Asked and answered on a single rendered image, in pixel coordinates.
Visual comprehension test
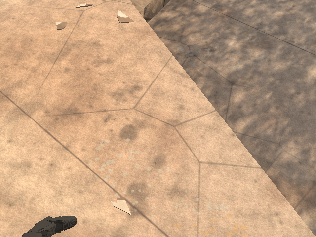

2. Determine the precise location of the robot left hand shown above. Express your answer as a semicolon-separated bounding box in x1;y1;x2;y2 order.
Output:
22;216;77;237

